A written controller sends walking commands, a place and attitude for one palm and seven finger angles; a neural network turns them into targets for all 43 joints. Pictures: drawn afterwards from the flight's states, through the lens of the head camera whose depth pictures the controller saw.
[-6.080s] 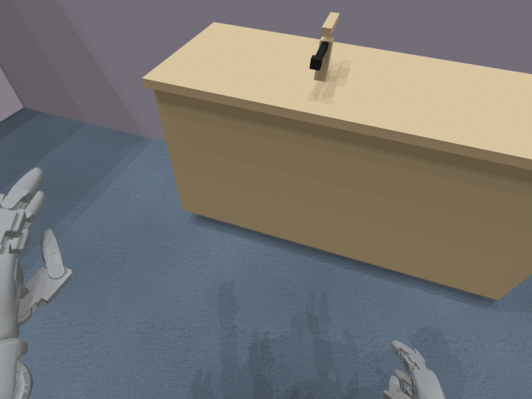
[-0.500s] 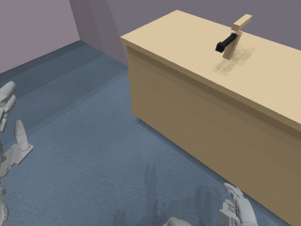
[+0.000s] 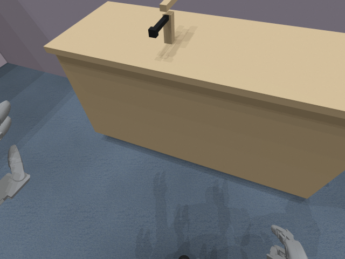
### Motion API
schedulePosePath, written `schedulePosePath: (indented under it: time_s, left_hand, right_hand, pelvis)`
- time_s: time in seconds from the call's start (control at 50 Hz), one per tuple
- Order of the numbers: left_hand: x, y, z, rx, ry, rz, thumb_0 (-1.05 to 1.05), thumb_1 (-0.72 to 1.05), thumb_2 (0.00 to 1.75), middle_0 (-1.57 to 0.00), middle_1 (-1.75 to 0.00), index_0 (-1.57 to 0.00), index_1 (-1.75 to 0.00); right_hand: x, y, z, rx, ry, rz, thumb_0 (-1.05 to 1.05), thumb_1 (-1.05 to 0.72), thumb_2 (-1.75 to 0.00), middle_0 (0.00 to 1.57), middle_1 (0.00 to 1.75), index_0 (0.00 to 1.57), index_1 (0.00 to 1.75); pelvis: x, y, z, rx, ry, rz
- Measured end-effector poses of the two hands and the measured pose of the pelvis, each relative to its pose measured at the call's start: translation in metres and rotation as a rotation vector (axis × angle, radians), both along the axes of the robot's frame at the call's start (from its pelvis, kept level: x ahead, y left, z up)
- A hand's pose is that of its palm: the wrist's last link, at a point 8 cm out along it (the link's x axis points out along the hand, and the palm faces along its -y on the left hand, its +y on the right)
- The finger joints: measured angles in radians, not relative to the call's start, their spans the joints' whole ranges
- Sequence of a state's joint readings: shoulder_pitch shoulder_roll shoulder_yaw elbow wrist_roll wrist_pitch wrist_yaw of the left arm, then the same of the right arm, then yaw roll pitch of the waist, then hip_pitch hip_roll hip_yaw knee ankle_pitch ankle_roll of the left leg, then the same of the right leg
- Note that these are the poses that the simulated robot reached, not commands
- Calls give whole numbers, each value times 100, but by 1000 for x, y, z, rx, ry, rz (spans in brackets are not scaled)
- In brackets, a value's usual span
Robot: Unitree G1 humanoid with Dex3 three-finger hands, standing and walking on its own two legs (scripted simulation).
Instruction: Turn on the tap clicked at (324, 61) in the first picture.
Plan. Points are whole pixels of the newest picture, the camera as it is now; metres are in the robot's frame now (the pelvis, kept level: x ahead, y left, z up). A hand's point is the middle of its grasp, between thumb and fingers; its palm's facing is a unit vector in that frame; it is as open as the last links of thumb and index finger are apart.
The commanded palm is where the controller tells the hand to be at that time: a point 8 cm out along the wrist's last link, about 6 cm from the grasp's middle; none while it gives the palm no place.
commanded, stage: turn to face it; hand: left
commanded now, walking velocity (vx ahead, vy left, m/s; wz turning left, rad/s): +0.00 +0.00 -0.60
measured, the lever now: (153, 32) +0.82 +0.12 +0.10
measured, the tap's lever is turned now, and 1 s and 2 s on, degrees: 0 0 0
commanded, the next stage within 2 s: take the last steps up to it in 1.04 s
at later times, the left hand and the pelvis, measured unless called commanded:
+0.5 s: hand (125, 185) +0.21 +0.09 +0.17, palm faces +0.09 -0.87 -0.48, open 7.5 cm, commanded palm +0.16 +0.16 +0.18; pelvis -0.08 -0.06 -0.01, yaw -18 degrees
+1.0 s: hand (164, 201) +0.19 +0.02 +0.17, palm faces -0.07 -0.88 -0.47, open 7.5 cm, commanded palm +0.16 +0.08 +0.18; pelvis -0.12 -0.07 -0.01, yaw -32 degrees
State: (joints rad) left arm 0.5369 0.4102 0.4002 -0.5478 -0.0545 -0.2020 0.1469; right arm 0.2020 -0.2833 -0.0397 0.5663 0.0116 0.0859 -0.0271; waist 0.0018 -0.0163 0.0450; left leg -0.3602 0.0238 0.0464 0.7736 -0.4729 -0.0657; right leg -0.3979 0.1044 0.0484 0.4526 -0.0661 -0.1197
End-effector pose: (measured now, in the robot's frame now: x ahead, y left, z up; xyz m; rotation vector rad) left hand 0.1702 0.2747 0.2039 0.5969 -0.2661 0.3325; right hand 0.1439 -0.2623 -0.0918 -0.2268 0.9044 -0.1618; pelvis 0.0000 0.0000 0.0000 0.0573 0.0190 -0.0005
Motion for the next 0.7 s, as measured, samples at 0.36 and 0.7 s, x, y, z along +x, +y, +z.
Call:
schedulePosePath:
  time_s: [0.36,0.7]
  left_hand:
    - [5,-85,-16,10,-25,-173,2,88,90,-21,-30,-21,-30]
    - [12,-159,-6,-8,2,-444,1,88,90,-21,-30,-21,-30]
  right_hand:
    - [-77,-8,-23,162,-145,-100,1,-90,-89,20,30,21,30]
    - [-207,-101,8,-9,0,-412,1,-91,-89,20,30,20,30]
  pelvis:
    - [-54,-45,-20,-61,-47,-223]
    - [-92,-66,1,-10,18,-422]
